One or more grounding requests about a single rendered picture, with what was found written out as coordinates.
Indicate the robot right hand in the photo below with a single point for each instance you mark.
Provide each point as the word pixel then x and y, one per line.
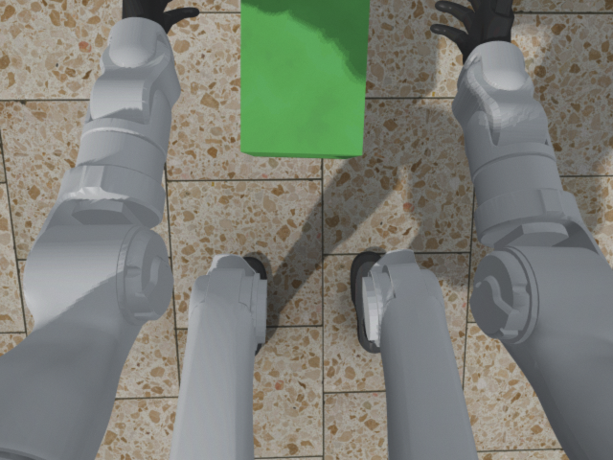
pixel 491 20

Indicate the carton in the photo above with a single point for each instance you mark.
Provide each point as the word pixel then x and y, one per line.
pixel 303 66

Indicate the left robot forearm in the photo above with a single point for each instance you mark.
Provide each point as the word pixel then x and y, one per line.
pixel 125 137

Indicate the right robot forearm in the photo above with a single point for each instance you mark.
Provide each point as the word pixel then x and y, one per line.
pixel 510 155

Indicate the robot left hand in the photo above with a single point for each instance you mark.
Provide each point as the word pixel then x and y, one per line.
pixel 154 10

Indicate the right robot upper arm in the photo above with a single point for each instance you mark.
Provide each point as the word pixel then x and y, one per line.
pixel 552 309

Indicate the left robot foot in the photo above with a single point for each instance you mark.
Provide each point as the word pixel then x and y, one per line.
pixel 259 268

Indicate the left robot upper arm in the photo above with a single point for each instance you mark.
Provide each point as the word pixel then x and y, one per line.
pixel 90 289

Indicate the right robot thigh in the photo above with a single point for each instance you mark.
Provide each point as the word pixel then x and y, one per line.
pixel 427 417

